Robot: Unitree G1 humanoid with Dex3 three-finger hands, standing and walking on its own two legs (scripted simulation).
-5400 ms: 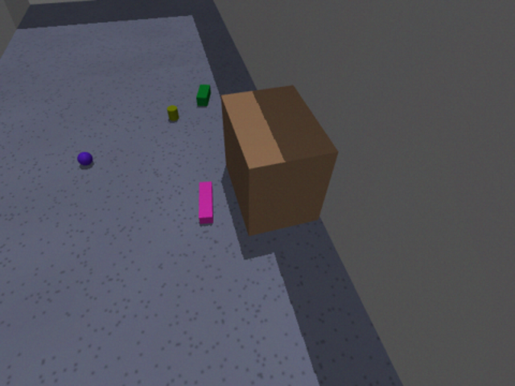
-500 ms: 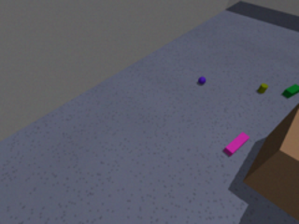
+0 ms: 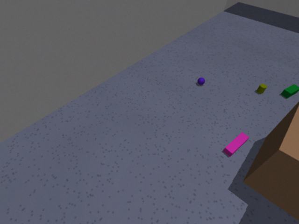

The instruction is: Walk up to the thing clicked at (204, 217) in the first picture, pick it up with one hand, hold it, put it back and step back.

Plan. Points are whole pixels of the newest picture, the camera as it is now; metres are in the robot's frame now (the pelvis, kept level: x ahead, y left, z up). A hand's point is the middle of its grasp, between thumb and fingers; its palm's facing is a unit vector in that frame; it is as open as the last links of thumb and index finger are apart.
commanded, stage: stand
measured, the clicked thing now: (236, 144) +0.77 -0.69 -0.76
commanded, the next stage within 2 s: walk up in 0.48 s
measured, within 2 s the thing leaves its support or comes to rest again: neither
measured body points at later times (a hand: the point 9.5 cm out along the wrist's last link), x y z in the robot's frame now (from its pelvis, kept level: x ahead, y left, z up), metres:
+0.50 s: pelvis +0.00 +0.00 +0.00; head +0.01 +0.00 +0.45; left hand +0.07 +0.30 -0.13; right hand +0.07 -0.30 -0.14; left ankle -0.01 +0.15 -0.75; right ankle +0.00 -0.12 -0.75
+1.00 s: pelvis -0.03 +0.05 -0.01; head +0.02 +0.04 +0.43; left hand +0.18 +0.33 -0.13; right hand -0.09 -0.28 -0.11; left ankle +0.02 +0.17 -0.75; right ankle -0.08 -0.09 -0.72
